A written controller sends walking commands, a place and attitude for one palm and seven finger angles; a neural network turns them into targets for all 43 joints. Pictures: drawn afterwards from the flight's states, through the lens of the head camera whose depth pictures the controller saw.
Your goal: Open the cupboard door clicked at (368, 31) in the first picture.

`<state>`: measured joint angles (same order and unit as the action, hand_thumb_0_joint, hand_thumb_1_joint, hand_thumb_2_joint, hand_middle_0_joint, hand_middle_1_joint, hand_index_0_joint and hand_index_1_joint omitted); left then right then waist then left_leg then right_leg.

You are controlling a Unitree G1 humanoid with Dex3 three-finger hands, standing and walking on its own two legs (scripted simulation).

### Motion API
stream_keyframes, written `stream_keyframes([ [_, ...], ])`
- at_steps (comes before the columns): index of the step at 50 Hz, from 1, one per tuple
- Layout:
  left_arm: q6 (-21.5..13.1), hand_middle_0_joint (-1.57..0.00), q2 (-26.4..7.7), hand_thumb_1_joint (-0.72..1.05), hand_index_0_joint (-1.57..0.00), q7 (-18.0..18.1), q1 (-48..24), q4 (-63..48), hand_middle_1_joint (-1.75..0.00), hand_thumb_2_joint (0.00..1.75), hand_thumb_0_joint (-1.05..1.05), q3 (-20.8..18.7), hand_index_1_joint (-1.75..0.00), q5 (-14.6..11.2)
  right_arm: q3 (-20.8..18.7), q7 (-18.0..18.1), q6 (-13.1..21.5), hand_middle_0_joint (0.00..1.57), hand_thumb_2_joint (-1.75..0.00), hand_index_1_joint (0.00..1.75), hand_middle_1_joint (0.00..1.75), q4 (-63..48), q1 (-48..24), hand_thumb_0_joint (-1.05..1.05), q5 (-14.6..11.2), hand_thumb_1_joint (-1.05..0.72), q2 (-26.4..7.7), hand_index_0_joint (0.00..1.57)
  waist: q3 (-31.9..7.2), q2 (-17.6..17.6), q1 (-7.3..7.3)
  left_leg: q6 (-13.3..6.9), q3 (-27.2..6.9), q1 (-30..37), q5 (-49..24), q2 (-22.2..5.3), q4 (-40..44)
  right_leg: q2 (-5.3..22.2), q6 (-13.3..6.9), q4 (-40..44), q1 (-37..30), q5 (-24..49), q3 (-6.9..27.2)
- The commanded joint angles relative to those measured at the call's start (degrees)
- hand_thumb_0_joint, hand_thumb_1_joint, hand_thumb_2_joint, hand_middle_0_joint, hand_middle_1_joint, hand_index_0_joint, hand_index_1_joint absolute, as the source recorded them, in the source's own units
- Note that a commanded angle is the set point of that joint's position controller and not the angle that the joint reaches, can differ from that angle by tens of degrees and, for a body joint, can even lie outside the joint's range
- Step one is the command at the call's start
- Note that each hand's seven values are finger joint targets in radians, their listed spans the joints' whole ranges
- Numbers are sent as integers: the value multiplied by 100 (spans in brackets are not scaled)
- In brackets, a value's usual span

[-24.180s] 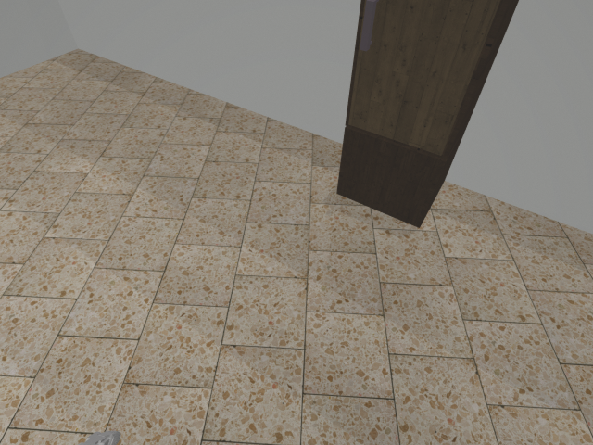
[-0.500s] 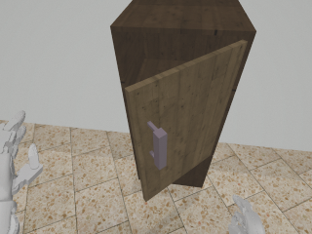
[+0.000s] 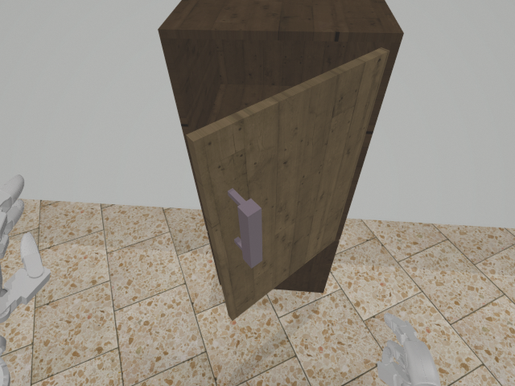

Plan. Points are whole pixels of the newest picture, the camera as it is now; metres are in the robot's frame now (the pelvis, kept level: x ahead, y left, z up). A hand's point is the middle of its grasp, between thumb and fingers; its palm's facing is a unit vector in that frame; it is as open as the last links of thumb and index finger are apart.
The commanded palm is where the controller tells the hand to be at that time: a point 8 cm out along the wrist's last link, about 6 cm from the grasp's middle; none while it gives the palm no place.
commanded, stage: step back with the hand held close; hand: left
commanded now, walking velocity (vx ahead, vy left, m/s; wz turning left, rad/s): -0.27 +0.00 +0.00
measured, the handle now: (243, 228) +0.35 +0.06 +0.05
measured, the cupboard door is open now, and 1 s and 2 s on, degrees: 44 44 44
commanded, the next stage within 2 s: stop stepping back and stand still in 1.10 s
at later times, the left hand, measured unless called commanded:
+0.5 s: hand out of the picture +0.12 +0.28 +0.15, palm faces +0.45 -0.74 -0.49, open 7.4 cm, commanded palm +0.06 +0.32 +0.17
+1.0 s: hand out of the picture +0.05 +0.27 +0.16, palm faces +0.51 -0.67 -0.54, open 7.4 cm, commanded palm -0.03 +0.31 +0.17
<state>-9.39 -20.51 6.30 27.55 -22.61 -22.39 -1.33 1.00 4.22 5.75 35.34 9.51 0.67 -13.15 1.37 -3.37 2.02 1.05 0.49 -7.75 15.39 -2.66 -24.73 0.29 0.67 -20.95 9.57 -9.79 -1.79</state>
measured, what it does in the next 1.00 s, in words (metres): shifts its weight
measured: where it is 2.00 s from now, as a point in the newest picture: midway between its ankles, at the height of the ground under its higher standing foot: outside the picture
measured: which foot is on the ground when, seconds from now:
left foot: down 0.00-1.00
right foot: down 0.00-1.00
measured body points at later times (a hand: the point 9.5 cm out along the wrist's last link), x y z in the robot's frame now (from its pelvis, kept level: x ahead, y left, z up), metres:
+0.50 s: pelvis -0.08 +0.02 -0.02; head -0.06 +0.03 +0.43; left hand +0.09 +0.32 +0.18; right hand +0.10 -0.21 -0.09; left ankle -0.02 +0.13 -0.74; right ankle +0.02 -0.13 -0.74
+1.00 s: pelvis -0.14 +0.00 -0.04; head -0.11 +0.01 +0.41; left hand +0.02 +0.31 +0.19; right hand +0.05 -0.23 -0.11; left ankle -0.03 +0.13 -0.74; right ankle +0.02 -0.12 -0.74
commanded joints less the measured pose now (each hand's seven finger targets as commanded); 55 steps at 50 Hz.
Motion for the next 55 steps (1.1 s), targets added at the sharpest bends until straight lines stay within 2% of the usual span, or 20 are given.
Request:
stream_keyframes([
  [1, -358, -20, -1179, 90, -20, 109, 194, -1236, -30, 90, 0, -713, -30, -44, -340, 110, 110, 20, -90, 30, 30, -997, -585, 0, -46, -90, -706, 20, -980, 37, -81, -186, 98, -144, -2091, 41, 110, 293, -67, -71, -461, 2176, 148],
  [5, -332, -20, -1314, 90, -20, 173, 321, -1475, -30, 90, 0, -867, -30, -46, -387, 127, 4, 20, -90, 30, 30, -1163, -548, 0, -79, -90, -670, 20, -1095, 260, -84, -172, 110, -363, -2136, -3, 79, 238, -14, -299, -470, 2266, 139],
  [9, -377, -20, -1382, 90, -20, 232, 351, -1609, -30, 90, 0, -951, -30, -28, -410, 149, -13, 20, -90, 30, 30, -1219, -525, 0, -85, -90, -686, 20, -940, 133, -85, -211, 26, -808, -1557, -36, 167, 206, 0, -390, -424, 1722, 185],
  [13, -454, -20, -1334, 90, -20, 268, 321, -1696, -30, 90, 0, -951, -30, 25, -411, 142, 58, 20, -90, 30, 30, -1259, -470, 0, -84, -90, -726, 20, -741, -120, -82, -341, -127, -1570, -422, -147, 412, 123, 32, -625, -554, 946, 225],
  [16, -520, -20, -1299, 90, -20, 291, 189, -1751, -30, 90, 0, -966, -30, 109, -411, 134, 150, 20, -90, 30, 30, -1283, -441, 0, -76, -90, -792, 20, -464, -386, -95, -484, -297, -2525, 1024, -236, 669, 64, 31, -938, -821, 498, 294],
  [20, -644, -20, -1253, 90, -20, 324, 2, -1747, -30, 90, 0, -969, -30, 186, -402, 120, 296, 20, -90, 30, 30, -1272, -271, 0, -84, -90, -786, 20, -301, -58, -158, -558, -340, -3064, 2048, -229, 480, 125, 17, -1019, -639, -128, 497],
  [25, -749, -20, -1270, 90, -20, 358, -320, -1901, -30, 90, 0, -938, -30, 192, -383, 120, 441, 20, -90, 30, 30, -1177, -162, 0, -52, -90, -768, 20, -223, -25, -210, -465, -358, -2805, 2235, -90, 175, 210, -55, -647, 83, -1045, 682],
  [31, -875, -20, -1371, 90, -20, 386, -106, -1819, -30, 90, 0, -1182, -30, 198, -411, 116, 555, 20, -90, 30, 30, -1122, -167, 0, -45, -90, -758, 20, -395, -263, -162, -554, -543, -3291, 2423, -236, 371, 42, -24, -1187, -413, -601, 655],
  [37, -933, -20, -1355, 90, -20, 346, -131, -1801, -30, 90, 0, -1177, -30, 144, -424, 77, 591, 20, -90, 30, 30, -1031, -156, 0, -36, -90, -710, 20, -384, 343, -196, -441, -351, -3031, 2158, 19, -197, 294, -157, -826, 159, -599, 1101],
  [39, -921, -20, -1344, 90, -20, 342, -203, -1855, -30, 90, 0, -1134, -30, 121, -421, 55, 577, 20, -90, 30, 30, -991, -129, 0, -32, -90, -739, 20, -397, 281, -217, -418, -362, -2861, 2128, 57, -257, 333, -172, -713, 452, -898, 1119],
  [41, -948, -20, -1477, 90, -20, 367, -170, -1828, -30, 90, 0, -1275, -30, 143, -451, 92, 571, 20, -90, 30, 30, -972, -220, 0, -18, -90, -781, 20, -413, 64, -196, -514, -567, -3137, 2374, -123, 31, 211, -121, -1065, 263, -963, 983],
  [42, -962, -20, -1340, 90, -20, 359, -106, -1928, -30, 90, 0, -1192, -30, 130, -444, 91, 580, 20, -90, 30, 30, -1003, -194, 0, -27, -90, -762, 20, -538, -105, -200, -577, -705, -3363, 2495, -258, 219, 119, -73, -1417, 7, -806, 860],
  [45, -1006, -20, -1427, 90, -20, 364, 52, -2119, -30, 90, 0, -1424, -30, 169, -506, 80, 649, 20, -90, 30, 30, -1054, -226, 0, -53, -90, -754, 20, -919, -400, -140, -765, -902, -3738, 2303, -570, 394, -180, 4, -2415, -675, 189, 682],
  [47, -1076, -20, -1478, 90, -20, 338, 177, -2084, -30, 90, 0, -1548, -30, 197, -561, 79, 701, 20, -90, 30, 30, -1094, -285, 0, -37, -90, -738, 20, -864, -411, -131, -811, -727, -4112, 2769, -577, 236, -156, -42, -2482, -889, 174, 988],
  [48, -1089, -20, -1494, 90, -20, 327, 182, -1957, -30, 90, 0, -1618, -30, 238, -596, 72, 711, 20, -90, 30, 30, -1121, -274, 0, -38, -90, -771, 20, -643, -288, -145, -792, -516, -4389, 3288, -454, -49, -91, -98, -2287, -741, -301, 1325],
  [50, -1048, -20, -1468, 90, -20, 312, -2, -1983, -30, 90, 0, -1532, -30, 194, -587, 39, 698, 20, -90, 30, 30, -1043, -101, 0, 1, -90, -669, 20, -333, 606, -236, -473, -131, -3628, 3071, 72, -1164, 430, -394, -1129, 667, -882, 2202],
  [51, -1042, -20, -1581, 90, -20, 328, -187, -2026, -30, 90, 0, -1530, -30, 154, -602, 17, 653, 20, -90, 30, 30, -905, -71, 0, 47, -90, -685, 20, -359, 1080, -261, -262, -56, -2662, 2524, 273, -1901, 870, -614, -291, 1639, -1346, 2694],
  [52, -1004, -20, -1566, 90, -20, 343, -299, -1968, -30, 90, 0, -1363, -30, 93, -538, -41, 569, 20, -90, 30, 30, -739, -15, 0, 52, -90, -533, 20, -494, 1677, -287, -96, 110, -1567, 1826, 458, -2659, 1276, -760, 360, 2531, -1912, 2803],
  [54, -960, -20, -1591, 90, -20, 320, -522, -1968, -30, 90, 0, -1211, -30, 60, -498, -108, 395, 20, -90, 30, 30, -544, 31, 0, 43, -90, -498, 20, -788, 1919, -346, -48, 282, -324, 1360, 543, -3242, 1310, -679, 755, 3192, -2286, 2176],
  [55, -948, -20, -1589, 90, -20, 299, -557, -2005, -30, 90, 0, -1193, -30, 27, -502, -92, 354, 20, -90, 30, 30, -594, 32, 0, 27, -90, -530, 20, -638, 1657, -383, -72, 277, -142, 1384, 524, -2655, 1083, -517, 620, 3283, -2196, 1761],
])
